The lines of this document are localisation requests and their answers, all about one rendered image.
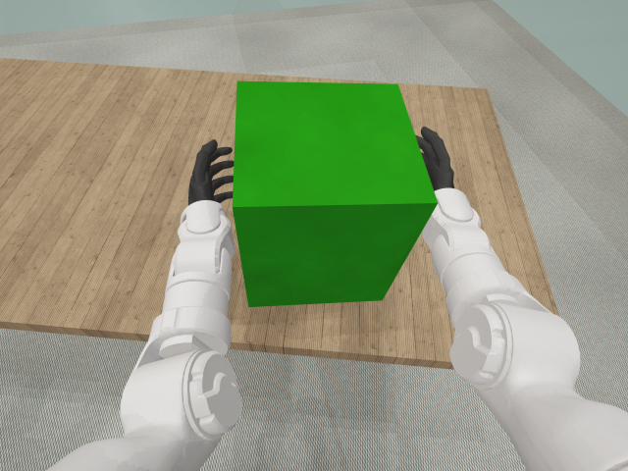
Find right robot forearm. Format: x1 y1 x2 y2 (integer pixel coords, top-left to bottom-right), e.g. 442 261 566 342
422 188 580 378

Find left robot forearm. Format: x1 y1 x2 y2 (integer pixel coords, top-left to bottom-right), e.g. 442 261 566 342
121 200 236 430

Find robot left hand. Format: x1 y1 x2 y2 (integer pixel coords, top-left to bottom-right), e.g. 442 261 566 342
188 139 234 205

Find robot right hand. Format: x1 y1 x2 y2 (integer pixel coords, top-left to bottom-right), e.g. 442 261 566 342
415 127 454 191

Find right robot upper arm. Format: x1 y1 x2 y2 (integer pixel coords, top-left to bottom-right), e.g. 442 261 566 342
449 301 628 471

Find carton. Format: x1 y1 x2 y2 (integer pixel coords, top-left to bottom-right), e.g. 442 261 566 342
233 81 438 307

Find left robot upper arm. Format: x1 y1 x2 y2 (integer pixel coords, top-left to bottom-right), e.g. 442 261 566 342
46 348 242 471

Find table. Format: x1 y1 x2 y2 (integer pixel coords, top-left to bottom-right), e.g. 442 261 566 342
0 58 559 370

